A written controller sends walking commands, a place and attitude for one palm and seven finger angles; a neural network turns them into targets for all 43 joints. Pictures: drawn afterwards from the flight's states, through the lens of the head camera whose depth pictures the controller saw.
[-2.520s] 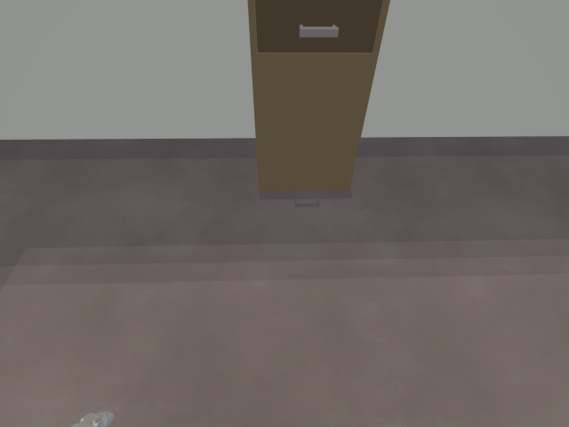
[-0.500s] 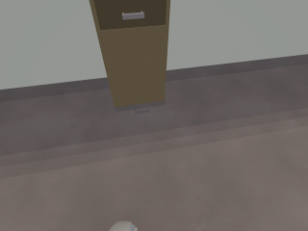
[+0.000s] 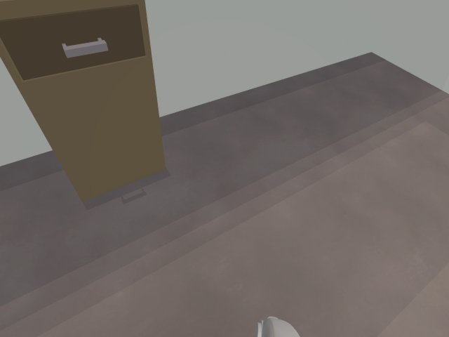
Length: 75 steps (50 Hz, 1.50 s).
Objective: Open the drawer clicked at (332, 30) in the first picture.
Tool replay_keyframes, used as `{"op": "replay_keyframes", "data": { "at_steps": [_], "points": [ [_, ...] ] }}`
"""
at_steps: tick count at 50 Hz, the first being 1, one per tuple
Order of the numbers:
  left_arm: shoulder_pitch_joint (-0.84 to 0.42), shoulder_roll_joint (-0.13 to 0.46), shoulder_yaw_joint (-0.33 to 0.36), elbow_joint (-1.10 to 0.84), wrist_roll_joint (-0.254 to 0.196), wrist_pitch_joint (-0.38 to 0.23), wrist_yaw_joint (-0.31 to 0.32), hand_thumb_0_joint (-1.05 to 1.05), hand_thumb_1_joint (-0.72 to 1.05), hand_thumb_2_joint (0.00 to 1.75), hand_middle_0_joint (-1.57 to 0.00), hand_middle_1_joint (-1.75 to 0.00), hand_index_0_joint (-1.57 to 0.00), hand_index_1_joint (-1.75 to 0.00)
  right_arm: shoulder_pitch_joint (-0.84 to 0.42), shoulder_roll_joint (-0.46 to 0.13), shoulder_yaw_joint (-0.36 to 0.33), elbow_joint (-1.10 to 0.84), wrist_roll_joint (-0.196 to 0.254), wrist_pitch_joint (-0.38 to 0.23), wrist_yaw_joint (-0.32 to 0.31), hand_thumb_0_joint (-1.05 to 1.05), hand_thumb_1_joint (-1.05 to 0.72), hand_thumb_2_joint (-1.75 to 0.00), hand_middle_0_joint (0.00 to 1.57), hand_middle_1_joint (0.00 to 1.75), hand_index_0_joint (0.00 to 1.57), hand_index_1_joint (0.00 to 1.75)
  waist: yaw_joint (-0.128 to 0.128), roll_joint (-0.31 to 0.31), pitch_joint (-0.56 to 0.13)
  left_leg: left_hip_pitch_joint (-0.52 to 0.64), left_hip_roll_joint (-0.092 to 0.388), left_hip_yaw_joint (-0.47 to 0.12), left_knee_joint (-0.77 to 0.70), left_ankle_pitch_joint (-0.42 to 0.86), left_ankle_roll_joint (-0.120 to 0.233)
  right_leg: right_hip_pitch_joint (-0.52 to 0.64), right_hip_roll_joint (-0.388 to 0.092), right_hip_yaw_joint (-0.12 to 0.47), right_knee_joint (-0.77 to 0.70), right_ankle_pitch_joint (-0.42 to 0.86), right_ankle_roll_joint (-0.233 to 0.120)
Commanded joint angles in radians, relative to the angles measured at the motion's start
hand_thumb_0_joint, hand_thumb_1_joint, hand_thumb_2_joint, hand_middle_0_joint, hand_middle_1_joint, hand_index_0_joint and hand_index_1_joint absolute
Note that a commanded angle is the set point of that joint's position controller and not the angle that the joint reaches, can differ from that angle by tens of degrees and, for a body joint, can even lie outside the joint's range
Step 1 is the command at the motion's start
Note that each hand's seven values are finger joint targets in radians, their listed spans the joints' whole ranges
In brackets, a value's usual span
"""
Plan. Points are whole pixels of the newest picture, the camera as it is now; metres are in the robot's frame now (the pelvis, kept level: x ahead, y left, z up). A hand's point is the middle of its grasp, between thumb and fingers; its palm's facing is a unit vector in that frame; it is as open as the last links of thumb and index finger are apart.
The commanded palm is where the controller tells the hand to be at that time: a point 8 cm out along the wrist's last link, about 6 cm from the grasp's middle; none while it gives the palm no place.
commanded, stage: walk to a spot facing it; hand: left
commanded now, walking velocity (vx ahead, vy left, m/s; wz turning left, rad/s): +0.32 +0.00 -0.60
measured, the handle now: (84, 45) +0.92 +0.53 +0.02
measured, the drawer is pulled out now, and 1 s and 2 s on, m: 0.00 0.00 0.00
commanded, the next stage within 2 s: turn to face it in 1.00 s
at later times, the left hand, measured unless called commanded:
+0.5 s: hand (187, 252) +0.34 +0.10 -0.18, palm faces -0.27 -0.94 -0.20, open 7.2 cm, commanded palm none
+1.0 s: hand (190, 198) +0.50 +0.12 -0.18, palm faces -0.42 -0.90 -0.12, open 7.4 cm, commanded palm none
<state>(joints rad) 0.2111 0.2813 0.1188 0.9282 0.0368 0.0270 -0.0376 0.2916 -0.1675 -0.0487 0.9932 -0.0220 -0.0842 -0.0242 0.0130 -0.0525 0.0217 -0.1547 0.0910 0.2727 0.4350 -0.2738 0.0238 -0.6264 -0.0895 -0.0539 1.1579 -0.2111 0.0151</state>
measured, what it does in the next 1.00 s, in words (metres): walks ahead, turning right: right foot, then left foot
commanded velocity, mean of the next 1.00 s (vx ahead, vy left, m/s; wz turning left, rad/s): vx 0.23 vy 0.00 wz -0.49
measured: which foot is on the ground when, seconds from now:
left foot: down 0.00-0.28, up 0.30-0.68, down 0.70-1.00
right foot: up 0.00-0.26, down 0.28-0.70, up 0.72-1.00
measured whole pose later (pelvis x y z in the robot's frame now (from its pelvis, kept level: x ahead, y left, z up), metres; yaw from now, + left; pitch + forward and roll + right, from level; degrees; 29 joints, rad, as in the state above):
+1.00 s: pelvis +0.37 -0.02 +0.00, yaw -30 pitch +0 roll -3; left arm 0.24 0.21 0.10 0.98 0.03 0.05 -0.03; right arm 0.29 -0.16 -0.04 1.00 -0.02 -0.06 -0.03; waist 0.01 -0.04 0.05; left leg -0.12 0.11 0.30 0.43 -0.30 0.04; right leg -0.60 -0.08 -0.07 1.10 -0.23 0.05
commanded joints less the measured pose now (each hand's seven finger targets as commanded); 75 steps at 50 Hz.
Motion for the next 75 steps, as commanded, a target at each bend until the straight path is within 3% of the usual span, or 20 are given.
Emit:
{"op": "replay_keyframes", "data": {
  "at_steps": [1, 9, 12, 13, 14, 15, 21, 33, 34, 35, 36, 39, 44, 55, 58, 59, 61, 64, 73, 75],
  "points": [
    [-0.073, -0.054, -0.034, -0.086, 0.006, -0.005, -0.025, 0.00, 0.90, 0.90, -0.20, -0.30, -0.20, -0.30, 0.107, -0.127, -0.020, -0.016, 0.003, -0.021, 0.001, 0.00, -0.90, -0.90, 0.20, 0.30, 0.20, 0.30, -0.021, 0.147, 0.076, 0.084, 0.265, -0.128, -0.251, 0.207, 0.084, -0.134, -0.042, 0.015, -0.109, 0.103, 0.013],
    [-0.263, -0.043, -0.050, -0.136, -0.004, -0.022, -0.023, 0.00, 0.90, 0.90, -0.20, -0.30, -0.20, -0.30, 0.197, -0.171, -0.024, 0.024, -0.012, 0.002, 0.007, 0.00, -0.90, -0.90, 0.20, 0.30, 0.20, 0.30, -0.073, 0.154, 0.091, 0.198, 0.298, -0.002, -0.138, 0.510, 0.066, 0.020, 0.026, -0.076, -0.450, 0.007, -0.054],
    [-0.046, 0.004, -0.035, -0.071, -0.001, -0.043, -0.014, 0.00, 0.90, 0.90, -0.20, -0.30, -0.20, -0.30, 0.163, -0.221, -0.031, 0.008, -0.004, 0.009, 0.009, 0.00, -0.90, -0.90, 0.20, 0.30, 0.20, 0.30, 0.033, 0.182, -0.067, 0.193, 0.262, 0.079, 0.220, 0.874, 0.023, 0.358, 0.126, -0.148, -0.572, -0.044, -0.107],
    [0.116, 0.076, -0.014, -0.025, 0.001, -0.058, -0.006, 0.00, 0.90, 0.90, -0.20, -0.30, -0.20, -0.30, 0.150, -0.213, -0.027, -0.008, 0.006, 0.013, 0.020, 0.00, -0.90, -0.90, 0.20, 0.30, 0.20, 0.30, 0.114, 0.111, -0.178, -0.001, 0.236, 0.085, 0.469, 0.711, -0.021, 0.681, 0.085, -0.088, -0.624, 0.056, -0.134],
    [0.223, 0.201, 0.011, -0.004, -0.005, -0.069, 0.013, 0.00, 0.90, 0.90, -0.20, -0.30, -0.20, -0.30, 0.180, -0.134, -0.010, -0.046, 0.022, 0.015, 0.027, 0.00, -0.90, -0.90, 0.20, 0.30, 0.20, 0.30, 0.132, -0.115, -0.299, -0.385, 0.081, 0.049, 0.788, -0.153, -0.076, 0.988, -0.225, 0.380, -0.662, 0.179, -0.246],
    [0.263, 0.264, 0.021, 0.016, -0.033, -0.058, 0.024, 0.00, 0.90, 0.90, -0.20, -0.30, -0.20, -0.30, 0.076, -0.121, -0.009, -0.084, 0.021, 0.015, 0.013, 0.00, -0.90, -0.90, 0.20, 0.30, 0.20, 0.30, 0.139, -0.097, -0.291, -0.545, 0.026, -0.109, 1.000, -0.354, -0.079, 0.974, -0.356, 0.601, -0.759, 0.393, -0.324],
    [-0.031, 0.083, -0.027, -0.045, -0.014, -0.080, 0.041, 0.00, 0.90, 0.90, -0.20, -0.30, -0.20, -0.30, 0.121, -0.096, -0.013, -0.030, -0.009, 0.059, 0.017, 0.00, -0.90, -0.90, 0.20, 0.30, 0.20, 0.30, -0.061, -0.009, -0.048, -0.357, 0.108, -0.223, 0.755, -0.052, -0.086, 0.333, -0.146, 0.234, -0.907, 0.076, -0.211],
    [0.050, 0.079, -0.017, -0.014, -0.020, -0.068, 0.030, 0.00, 0.90, 0.90, -0.20, -0.30, -0.20, -0.30, -0.032, -0.109, -0.021, -0.094, 0.001, 0.022, 0.027, 0.00, -0.90, -0.90, 0.20, 0.30, 0.20, 0.30, -0.042, -0.033, 0.003, 0.010, -0.018, -0.165, 0.082, 0.052, -0.075, 0.221, -0.055, 0.262, -0.797, -0.109, -0.157],
    [0.056, 0.037, -0.024, -0.023, -0.019, -0.064, 0.027, 0.00, 0.90, 0.90, -0.20, -0.30, -0.20, -0.30, 0.054, -0.159, -0.034, -0.072, -0.001, 0.014, 0.014, 0.00, -0.90, -0.90, 0.20, 0.30, 0.20, 0.30, -0.080, 0.105, -0.035, 0.189, 0.059, -0.263, -0.017, -0.025, -0.052, 0.116, 0.009, 0.229, -0.622, -0.116, -0.118],
    [0.072, -0.026, -0.036, -0.043, -0.028, -0.063, 0.016, 0.00, 0.90, 0.90, -0.20, -0.30, -0.20, -0.30, 0.159, -0.273, -0.057, -0.054, -0.019, 0.012, 0.009, 0.00, -0.90, -0.90, 0.20, 0.30, 0.20, 0.30, -0.117, 0.373, -0.080, 0.324, 0.331, -0.582, -0.139, -0.163, 0.039, -0.072, 0.136, 0.071, -0.310, -0.303, -0.056],
    [0.035, 0.004, -0.031, -0.060, -0.016, -0.066, 0.019, 0.00, 0.90, 0.90, -0.20, -0.30, -0.20, -0.30, 0.181, -0.279, -0.055, -0.053, -0.015, 0.021, 0.008, 0.00, -0.90, -0.90, 0.20, 0.30, 0.20, 0.30, -0.132, 0.379, -0.067, 0.249, 0.456, -0.705, -0.237, -0.269, 0.104, -0.118, 0.103, 0.053, -0.078, -0.376, -0.037],
    [0.024, 0.009, -0.018, -0.024, -0.005, -0.057, -0.004, 0.00, 0.90, 0.90, -0.20, -0.30, -0.20, -0.30, 0.012, -0.156, -0.017, -0.085, -0.002, 0.008, 0.002, 0.00, -0.90, -0.90, 0.20, 0.30, 0.20, 0.30, -0.041, 0.127, 0.052, 0.038, 0.350, -0.452, -0.252, -0.060, 0.073, -0.093, -0.002, 0.070, 0.064, -0.155, -0.017],
    [0.101, -0.046, -0.022, 0.012, -0.008, -0.014, 0.002, 0.00, 0.90, 0.90, -0.20, -0.30, -0.20, -0.30, 0.037, -0.122, -0.007, -0.049, 0.007, 0.000, -0.011, 0.00, -0.90, -0.90, 0.20, 0.30, 0.20, 0.30, -0.005, 0.186, -0.019, 0.073, 0.248, -0.116, -0.132, 0.616, 0.030, -0.013, 0.007, 0.013, 0.056, -0.041, 0.027],
    [-0.127, -0.071, -0.034, -0.070, -0.006, 0.001, 0.008, 0.00, 0.90, 0.90, -0.20, -0.30, -0.20, -0.30, 0.110, -0.146, -0.038, 0.000, -0.007, 0.045, -0.008, 0.00, -0.90, -0.90, 0.20, 0.30, 0.20, 0.30, -0.067, 0.247, 0.038, 0.136, 0.287, -0.013, -0.027, 0.668, 0.071, 0.077, 0.031, -0.075, -0.367, -0.070, 0.007],
    [-0.010, -0.055, -0.041, -0.031, 0.000, -0.027, 0.028, 0.00, 0.90, 0.90, -0.20, -0.30, -0.20, -0.30, 0.109, -0.151, -0.034, 0.021, 0.000, 0.050, -0.005, 0.00, -0.90, -0.90, 0.20, 0.30, 0.20, 0.30, -0.008, 0.204, -0.053, 0.119, 0.260, -0.024, 0.153, 0.784, 0.043, 0.323, 0.074, -0.092, -0.587, 0.011, -0.027],
    [0.094, -0.018, -0.038, 0.006, 0.004, -0.042, 0.038, 0.00, 0.90, 0.90, -0.20, -0.30, -0.20, -0.30, 0.110, -0.137, -0.027, 0.022, 0.009, 0.049, -0.001, 0.00, -0.90, -0.90, 0.20, 0.30, 0.20, 0.30, 0.041, 0.130, -0.121, 0.029, 0.219, -0.014, 0.293, 0.701, 0.009, 0.512, 0.045, -0.067, -0.689, 0.223, -0.034],
    [0.214, 0.102, -0.036, 0.077, -0.020, -0.069, 0.058, 0.00, 0.90, 0.90, -0.20, -0.30, -0.20, -0.30, 0.139, -0.041, -0.001, 0.010, 0.027, 0.056, -0.004, 0.00, -0.90, -0.90, 0.20, 0.30, 0.20, 0.30, 0.056, -0.104, -0.297, -0.301, 0.023, -0.126, 0.666, -0.368, -0.070, 0.839, -0.354, 0.238, -0.619, 1.091, -0.236],
    [0.017, 0.059, -0.047, 0.033, -0.019, -0.058, 0.076, 0.00, 0.90, 0.90, -0.20, -0.30, -0.20, -0.30, 0.085, -0.045, -0.003, 0.019, 0.020, 0.090, -0.006, 0.00, -0.90, -0.90, 0.20, 0.30, 0.20, 0.30, 0.013, -0.119, -0.137, -0.306, 0.044, -0.261, 0.713, -0.318, -0.064, 0.560, -0.320, 0.159, -0.749, 0.661, -0.232],
    [-0.102, 0.065, -0.024, -0.032, -0.009, -0.018, 0.079, 0.00, 0.90, 0.90, -0.20, -0.30, -0.20, -0.30, 0.089, -0.034, -0.016, -0.017, 0.005, 0.115, 0.031, 0.00, -0.90, -0.90, 0.20, 0.30, 0.20, 0.30, -0.047, -0.121, -0.003, -0.199, 0.003, -0.133, 0.337, -0.096, -0.077, 0.324, -0.247, -0.086, -0.722, 0.098, -0.101],
    [-0.095, 0.036, -0.023, -0.051, -0.023, -0.003, 0.074, 0.00, 0.90, 0.90, -0.20, -0.30, -0.20, -0.30, 0.147, -0.083, -0.029, -0.019, -0.001, 0.104, 0.036, 0.00, -0.90, -0.90, 0.20, 0.30, 0.20, 0.30, -0.075, 0.068, -0.026, -0.085, 0.015, -0.182, 0.086, 0.077, -0.061, 0.264, -0.184, -0.137, -0.515, -0.051, -0.036]
  ]
}}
